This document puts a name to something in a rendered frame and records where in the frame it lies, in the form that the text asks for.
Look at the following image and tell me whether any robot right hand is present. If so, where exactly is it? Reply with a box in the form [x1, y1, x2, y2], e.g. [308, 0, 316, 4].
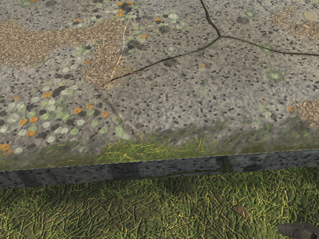
[277, 222, 319, 239]

